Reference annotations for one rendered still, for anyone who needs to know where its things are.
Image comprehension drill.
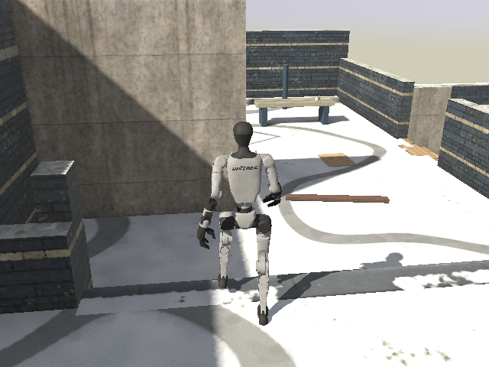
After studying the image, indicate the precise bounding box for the right robot upper arm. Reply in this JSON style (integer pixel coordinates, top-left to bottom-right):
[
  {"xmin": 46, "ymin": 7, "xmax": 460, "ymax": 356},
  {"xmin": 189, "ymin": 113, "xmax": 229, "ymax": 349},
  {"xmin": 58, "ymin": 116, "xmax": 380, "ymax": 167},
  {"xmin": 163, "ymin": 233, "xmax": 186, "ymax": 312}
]
[{"xmin": 259, "ymin": 154, "xmax": 280, "ymax": 193}]

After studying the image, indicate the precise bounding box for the right robot shin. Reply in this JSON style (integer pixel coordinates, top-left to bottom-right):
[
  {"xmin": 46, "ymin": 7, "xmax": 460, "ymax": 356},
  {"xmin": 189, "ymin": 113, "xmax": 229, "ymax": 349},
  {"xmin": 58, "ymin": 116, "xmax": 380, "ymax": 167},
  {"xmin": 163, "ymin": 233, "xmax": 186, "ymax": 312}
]
[{"xmin": 257, "ymin": 261, "xmax": 269, "ymax": 314}]

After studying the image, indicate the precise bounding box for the robot head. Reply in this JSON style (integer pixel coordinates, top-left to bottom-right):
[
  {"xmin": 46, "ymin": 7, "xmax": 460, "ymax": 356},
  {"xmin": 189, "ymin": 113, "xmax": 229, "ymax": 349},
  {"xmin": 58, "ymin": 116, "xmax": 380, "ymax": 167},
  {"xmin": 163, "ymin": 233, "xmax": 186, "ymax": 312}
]
[{"xmin": 231, "ymin": 122, "xmax": 257, "ymax": 159}]

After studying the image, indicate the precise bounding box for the right robot forearm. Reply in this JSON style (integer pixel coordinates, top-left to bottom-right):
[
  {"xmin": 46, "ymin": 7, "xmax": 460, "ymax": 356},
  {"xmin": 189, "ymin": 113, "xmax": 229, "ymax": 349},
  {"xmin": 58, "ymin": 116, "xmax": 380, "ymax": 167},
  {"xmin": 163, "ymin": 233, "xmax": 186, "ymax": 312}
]
[{"xmin": 272, "ymin": 182, "xmax": 282, "ymax": 200}]

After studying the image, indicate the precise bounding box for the robot left hand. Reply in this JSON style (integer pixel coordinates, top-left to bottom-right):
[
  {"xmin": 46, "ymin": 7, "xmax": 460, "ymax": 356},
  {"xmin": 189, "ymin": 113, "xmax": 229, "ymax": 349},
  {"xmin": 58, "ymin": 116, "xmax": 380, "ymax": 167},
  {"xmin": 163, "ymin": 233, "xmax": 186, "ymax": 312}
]
[{"xmin": 197, "ymin": 226, "xmax": 215, "ymax": 249}]

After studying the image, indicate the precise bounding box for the robot right hand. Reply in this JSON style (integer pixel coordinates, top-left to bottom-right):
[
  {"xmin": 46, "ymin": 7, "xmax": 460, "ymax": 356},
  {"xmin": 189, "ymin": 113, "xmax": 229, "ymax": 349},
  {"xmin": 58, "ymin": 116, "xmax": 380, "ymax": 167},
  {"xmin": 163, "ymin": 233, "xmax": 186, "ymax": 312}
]
[{"xmin": 263, "ymin": 194, "xmax": 281, "ymax": 207}]

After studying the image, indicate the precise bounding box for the left robot forearm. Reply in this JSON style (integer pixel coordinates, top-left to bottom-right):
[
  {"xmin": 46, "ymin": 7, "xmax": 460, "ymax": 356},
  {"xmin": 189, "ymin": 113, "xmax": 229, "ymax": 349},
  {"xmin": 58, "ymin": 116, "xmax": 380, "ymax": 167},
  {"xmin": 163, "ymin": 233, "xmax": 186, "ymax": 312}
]
[{"xmin": 199, "ymin": 187, "xmax": 217, "ymax": 229}]

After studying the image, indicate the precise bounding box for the left robot upper arm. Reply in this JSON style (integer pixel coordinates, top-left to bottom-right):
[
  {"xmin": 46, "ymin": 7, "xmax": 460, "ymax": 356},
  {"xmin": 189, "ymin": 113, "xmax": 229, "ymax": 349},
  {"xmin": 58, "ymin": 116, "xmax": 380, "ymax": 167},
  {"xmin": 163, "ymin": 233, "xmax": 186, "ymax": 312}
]
[{"xmin": 210, "ymin": 155, "xmax": 228, "ymax": 200}]

